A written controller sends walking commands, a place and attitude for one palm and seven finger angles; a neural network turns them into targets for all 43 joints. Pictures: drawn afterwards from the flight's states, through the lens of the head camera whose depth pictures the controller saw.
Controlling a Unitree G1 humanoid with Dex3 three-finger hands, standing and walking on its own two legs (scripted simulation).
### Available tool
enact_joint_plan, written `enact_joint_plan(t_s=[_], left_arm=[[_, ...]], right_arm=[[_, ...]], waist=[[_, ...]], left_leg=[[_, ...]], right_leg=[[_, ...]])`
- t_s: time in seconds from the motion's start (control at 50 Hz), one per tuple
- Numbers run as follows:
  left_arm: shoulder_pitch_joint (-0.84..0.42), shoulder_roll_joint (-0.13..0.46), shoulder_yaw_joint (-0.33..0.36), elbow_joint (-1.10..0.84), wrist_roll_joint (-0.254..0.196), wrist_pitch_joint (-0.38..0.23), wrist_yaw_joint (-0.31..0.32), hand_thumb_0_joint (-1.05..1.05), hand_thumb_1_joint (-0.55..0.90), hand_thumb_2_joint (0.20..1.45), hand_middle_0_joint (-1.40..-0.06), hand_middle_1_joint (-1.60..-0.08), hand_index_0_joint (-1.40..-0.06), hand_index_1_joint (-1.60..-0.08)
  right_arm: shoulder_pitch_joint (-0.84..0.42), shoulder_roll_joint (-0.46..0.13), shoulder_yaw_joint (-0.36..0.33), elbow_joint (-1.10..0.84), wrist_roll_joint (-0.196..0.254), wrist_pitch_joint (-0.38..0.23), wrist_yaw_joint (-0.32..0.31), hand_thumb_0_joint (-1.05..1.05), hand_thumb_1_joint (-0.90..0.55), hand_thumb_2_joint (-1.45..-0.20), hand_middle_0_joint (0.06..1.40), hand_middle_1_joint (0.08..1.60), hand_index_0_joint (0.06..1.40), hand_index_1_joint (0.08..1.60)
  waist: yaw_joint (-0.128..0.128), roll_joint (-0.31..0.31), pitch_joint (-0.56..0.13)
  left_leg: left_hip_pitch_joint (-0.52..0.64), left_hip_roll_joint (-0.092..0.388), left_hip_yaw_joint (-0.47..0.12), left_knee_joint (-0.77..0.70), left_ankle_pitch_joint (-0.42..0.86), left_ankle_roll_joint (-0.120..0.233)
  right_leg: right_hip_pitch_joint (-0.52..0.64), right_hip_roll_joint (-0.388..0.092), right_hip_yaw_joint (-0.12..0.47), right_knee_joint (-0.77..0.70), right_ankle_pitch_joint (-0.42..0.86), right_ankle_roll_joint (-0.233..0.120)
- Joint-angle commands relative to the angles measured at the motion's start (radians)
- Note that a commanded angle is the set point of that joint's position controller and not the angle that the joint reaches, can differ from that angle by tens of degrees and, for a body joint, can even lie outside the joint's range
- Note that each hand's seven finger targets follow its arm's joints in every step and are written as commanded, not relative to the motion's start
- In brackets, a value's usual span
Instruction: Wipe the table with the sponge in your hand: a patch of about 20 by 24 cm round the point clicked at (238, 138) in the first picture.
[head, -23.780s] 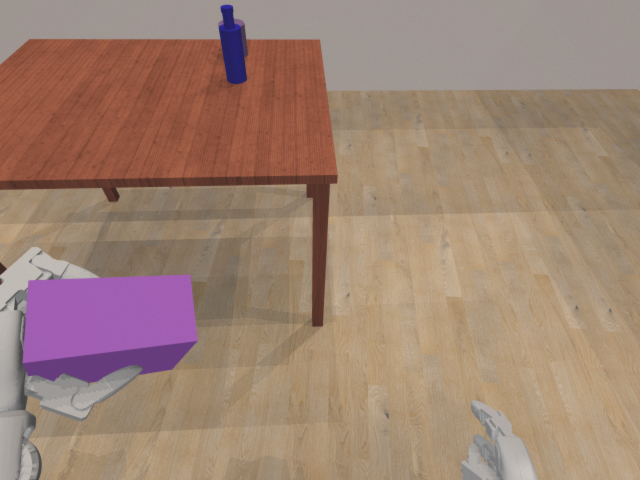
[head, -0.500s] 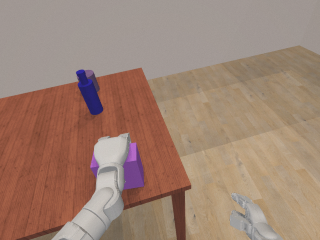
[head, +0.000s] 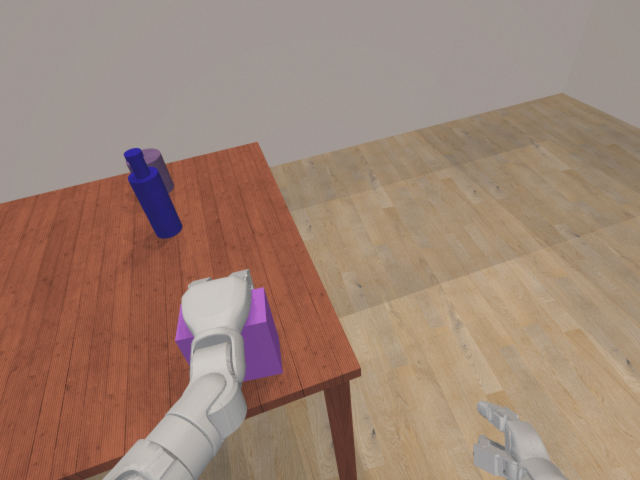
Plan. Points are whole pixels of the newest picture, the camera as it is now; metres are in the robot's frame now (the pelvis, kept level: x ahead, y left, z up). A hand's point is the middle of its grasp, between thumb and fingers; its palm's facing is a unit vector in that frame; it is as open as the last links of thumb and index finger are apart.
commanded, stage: slide across to the third lane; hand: left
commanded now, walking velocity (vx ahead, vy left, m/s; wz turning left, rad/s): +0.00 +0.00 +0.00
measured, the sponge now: (236, 348) +0.31 +0.18 -0.02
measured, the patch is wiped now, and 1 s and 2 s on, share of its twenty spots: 0.75 0.75 1.00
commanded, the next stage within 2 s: wipe forward along the third lane in 0.48 s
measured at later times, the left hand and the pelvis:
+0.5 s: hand (228, 328) +0.31 +0.18 +0.03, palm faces +0.00 -0.07 -1.00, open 10.6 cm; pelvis +0.01 +0.01 +0.00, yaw -1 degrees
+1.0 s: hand (234, 321) +0.32 +0.17 +0.03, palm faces -0.06 -0.03 -1.00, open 10.6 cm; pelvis -0.02 +0.00 +0.00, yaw +0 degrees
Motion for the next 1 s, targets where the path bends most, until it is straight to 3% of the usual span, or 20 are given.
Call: enact_joint_plan(t_s=[0.0,0.02,0.1,0.18,0.24,0.3,0.38,0.4,0.46,0.5,0.52,0.56,0.7,0.78,0.8,0.84,0.88,0.9,0.94,0.98], left_arm=[[-0.185,-0.063,-0.005,-0.133,-0.044,-0.052,-0.027,0.000,0.100,1.300,-1.200,-1.600,-1.200,-1.600],[-0.191,-0.081,-0.024,-0.137,-0.046,-0.054,-0.027,0.000,0.100,1.300,-1.200,-1.600,-1.200,-1.600],[-0.177,-0.041,0.014,-0.140,-0.042,-0.050,-0.026,0.000,0.100,1.300,-1.200,-1.600,-1.200,-1.600],[-0.115,-0.057,0.002,-0.165,-0.035,-0.047,-0.028,0.000,0.100,1.300,-1.200,-1.600,-1.200,-1.600],[-0.108,-0.077,-0.022,-0.194,-0.034,-0.039,-0.031,0.000,0.100,1.300,-1.200,-1.600,-1.200,-1.600],[-0.129,-0.039,0.007,-0.211,-0.027,-0.027,-0.030,0.000,0.100,1.300,-1.200,-1.600,-1.200,-1.600],[-0.135,-0.068,-0.020,-0.202,-0.023,-0.017,-0.030,0.000,0.100,1.300,-1.200,-1.600,-1.200,-1.600],[-0.137,-0.039,0.007,-0.201,-0.018,-0.014,-0.029,0.000,0.100,1.300,-1.200,-1.600,-1.200,-1.600],[-0.137,-0.066,-0.015,-0.189,-0.024,-0.013,-0.031,0.000,0.100,1.300,-1.200,-1.600,-1.200,-1.600],[-0.143,-0.047,-0.001,-0.189,-0.012,-0.010,-0.032,0.000,0.100,1.300,-1.200,-1.600,-1.200,-1.600],[-0.167,-0.079,-0.032,-0.198,-0.014,-0.013,-0.032,0.000,0.100,1.300,-1.200,-1.600,-1.200,-1.600],[-0.141,-0.067,-0.017,-0.178,-0.012,-0.012,-0.030,0.000,0.100,1.300,-1.200,-1.600,-1.200,-1.600],[-0.290,-0.033,0.027,-0.052,0.001,-0.021,-0.021,0.000,0.100,1.300,-1.200,-1.600,-1.200,-1.600],[-0.336,-0.057,0.016,0.026,0.016,-0.040,-0.013,0.000,0.100,1.300,-1.200,-1.600,-1.200,-1.600],[-0.353,-0.017,0.057,0.047,0.020,-0.042,-0.010,0.000,0.100,1.300,-1.200,-1.600,-1.200,-1.600],[-0.405,-0.055,0.025,0.103,0.027,-0.052,-0.003,0.000,0.100,1.300,-1.200,-1.600,-1.200,-1.600],[-0.449,-0.043,0.045,0.149,0.029,-0.066,0.007,0.000,0.100,1.300,-1.200,-1.600,-1.200,-1.600],[-0.452,-0.006,0.089,0.169,0.024,-0.069,0.012,0.000,0.100,1.300,-1.200,-1.600,-1.200,-1.600],[-0.501,-0.035,0.069,0.216,0.021,-0.083,0.022,0.000,0.100,1.300,-1.200,-1.600,-1.200,-1.600],[-0.542,-0.016,0.090,0.272,0.020,-0.092,0.033,0.000,0.100,1.300,-1.200,-1.600,-1.200,-1.600]], right_arm=[[-0.237,-0.080,-0.018,-0.175,0.008,-0.049,0.000,0.000,-0.900,-0.900,0.200,0.300,0.200,0.300],[-0.240,-0.076,-0.015,-0.178,0.009,-0.048,-0.001,0.000,-0.900,-0.900,0.200,0.300,0.200,0.300],[-0.241,-0.083,-0.016,-0.173,0.005,-0.045,-0.003,0.000,-0.900,-0.900,0.200,0.300,0.200,0.300],[-0.251,-0.076,-0.013,-0.180,0.004,-0.038,0.004,0.000,-0.900,-0.900,0.200,0.300,0.200,0.300],[-0.256,-0.073,-0.013,-0.191,0.005,-0.034,0.011,0.000,-0.900,-0.900,0.200,0.300,0.200,0.300],[-0.262,-0.079,-0.013,-0.186,0.003,-0.028,0.009,0.000,-0.900,-0.900,0.200,0.300,0.200,0.300],[-0.268,-0.073,-0.010,-0.188,0.005,-0.030,0.011,0.000,-0.900,-0.900,0.200,0.300,0.200,0.300],[-0.264,-0.079,-0.013,-0.185,0.003,-0.028,0.010,0.000,-0.900,-0.900,0.200,0.300,0.200,0.300],[-0.267,-0.073,-0.008,-0.187,0.005,-0.028,0.010,0.000,-0.900,-0.900,0.200,0.300,0.200,0.300],[-0.266,-0.079,-0.012,-0.183,0.004,-0.024,0.011,0.000,-0.900,-0.900,0.200,0.300,0.200,0.300],[-0.265,-0.073,-0.010,-0.187,0.005,-0.026,0.012,0.000,-0.900,-0.900,0.200,0.300,0.200,0.300],[-0.264,-0.075,-0.010,-0.184,0.004,-0.026,0.013,0.000,-0.900,-0.900,0.200,0.300,0.200,0.300],[-0.232,-0.081,-0.006,-0.152,0.006,-0.029,-0.015,0.000,-0.900,-0.900,0.200,0.300,0.200,0.300],[-0.211,-0.080,-0.006,-0.139,0.001,-0.032,-0.027,0.000,-0.900,-0.900,0.200,0.300,0.200,0.300],[-0.205,-0.086,-0.010,-0.135,-0.001,-0.032,-0.031,0.000,-0.900,-0.900,0.200,0.300,0.200,0.300],[-0.191,-0.080,-0.008,-0.129,0.002,-0.035,-0.038,0.000,-0.900,-0.900,0.200,0.300,0.200,0.300],[-0.177,-0.081,-0.009,-0.117,-0.002,-0.043,-0.046,0.000,-0.900,-0.900,0.200,0.300,0.200,0.300],[-0.173,-0.084,-0.011,-0.113,-0.005,-0.044,-0.051,0.000,-0.900,-0.900,0.200,0.300,0.200,0.300],[-0.153,-0.079,-0.010,-0.106,-0.004,-0.049,-0.056,0.000,-0.900,-0.900,0.200,0.300,0.200,0.300],[-0.140,-0.081,-0.007,-0.098,-0.007,-0.054,-0.064,0.000,-0.900,-0.900,0.200,0.300,0.200,0.300]], waist=[[-0.020,-0.205,-0.151],[-0.024,-0.220,-0.148],[-0.017,-0.212,-0.150],[-0.013,-0.205,-0.151],[-0.015,-0.203,-0.143],[-0.011,-0.185,-0.156],[-0.013,-0.192,-0.140],[-0.008,-0.180,-0.154],[-0.012,-0.196,-0.139],[-0.008,-0.177,-0.149],[-0.016,-0.183,-0.153],[-0.010,-0.192,-0.148],[-0.030,-0.196,-0.127],[-0.034,-0.198,-0.130],[-0.032,-0.206,-0.127],[-0.046,-0.218,-0.110],[-0.050,-0.223,-0.122],[-0.042,-0.228,-0.126],[-0.060,-0.229,-0.118],[-0.069,-0.235,-0.104]], left_leg=[[0.077,-0.031,0.035,-0.051,0.142,0.065],[0.080,-0.033,0.037,-0.046,0.146,0.067],[0.078,-0.032,0.036,-0.052,0.149,0.064],[0.087,-0.032,0.044,-0.040,0.190,0.065],[0.088,-0.029,0.039,-0.045,0.189,0.065],[0.093,-0.028,0.037,-0.049,0.193,0.062],[0.096,-0.025,0.034,-0.048,0.192,0.063],[0.095,-0.024,0.030,-0.052,0.192,0.060],[0.092,-0.024,0.032,-0.051,0.186,0.062],[0.095,-0.020,0.024,-0.056,0.190,0.058],[0.103,-0.021,0.028,-0.050,0.195,0.061],[0.096,-0.021,0.026,-0.048,0.195,0.060],[0.061,-0.023,0.031,-0.055,0.123,0.054],[0.048,-0.029,0.034,-0.045,0.098,0.054],[0.035,-0.028,0.028,-0.050,0.083,0.051],[0.019,-0.030,0.031,-0.046,0.044,0.052],[0.008,-0.033,0.032,-0.038,0.025,0.053],[-0.008,-0.034,0.030,-0.043,0.013,0.050],[-0.019,-0.037,0.037,-0.031,-0.006,0.051],[-0.047,-0.040,0.040,-0.024,-0.037,0.051]], right_leg=[[0.042,0.000,0.027,-0.108,0.275,-0.012],[0.038,-0.001,0.024,-0.109,0.282,-0.009],[0.049,0.000,0.035,-0.111,0.295,-0.012],[0.060,-0.003,0.032,-0.100,0.363,-0.012],[0.054,0.000,0.024,-0.097,0.345,-0.013],[0.062,0.002,0.028,-0.093,0.345,-0.017],[0.041,0.004,0.017,-0.092,0.325,-0.018],[0.049,0.007,0.024,-0.088,0.315,-0.022],[0.041,0.005,0.013,-0.090,0.308,-0.019],[0.037,0.009,0.017,-0.087,0.295,-0.025],[0.036,0.008,0.010,-0.082,0.302,-0.022],[0.034,0.009,0.010,-0.082,0.302,-0.024],[-0.010,0.010,0.012,-0.092,0.227,-0.022],[-0.040,0.009,0.013,-0.095,0.200,-0.021],[-0.044,0.013,0.020,-0.099,0.179,-0.025],[-0.079,0.011,0.012,-0.098,0.127,-0.019],[-0.092,0.010,0.014,-0.097,0.113,-0.018],[-0.087,0.012,0.024,-0.106,0.099,-0.019],[-0.109,0.006,0.018,-0.099,0.084,-0.013],[-0.133,0.004,0.027,-0.106,0.039,-0.007]])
